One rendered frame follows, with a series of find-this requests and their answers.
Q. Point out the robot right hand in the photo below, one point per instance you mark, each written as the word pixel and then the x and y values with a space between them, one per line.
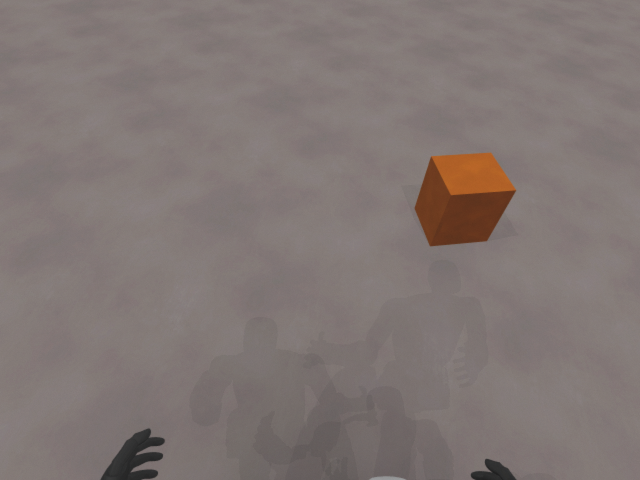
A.
pixel 499 472

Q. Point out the carton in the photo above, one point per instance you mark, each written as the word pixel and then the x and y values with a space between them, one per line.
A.
pixel 462 198

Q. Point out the robot left hand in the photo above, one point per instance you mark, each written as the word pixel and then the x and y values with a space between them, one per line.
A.
pixel 126 459

